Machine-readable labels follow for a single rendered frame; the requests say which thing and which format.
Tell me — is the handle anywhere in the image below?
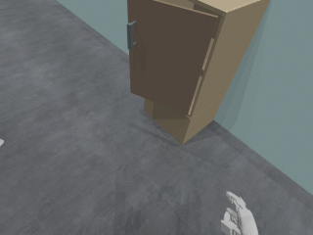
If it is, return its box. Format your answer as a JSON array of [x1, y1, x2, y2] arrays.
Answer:
[[126, 21, 137, 50]]

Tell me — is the right robot hand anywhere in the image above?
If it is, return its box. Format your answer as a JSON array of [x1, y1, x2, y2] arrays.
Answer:
[[221, 191, 259, 235]]

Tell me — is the cupboard door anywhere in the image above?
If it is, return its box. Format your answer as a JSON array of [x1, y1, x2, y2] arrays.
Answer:
[[127, 0, 218, 116]]

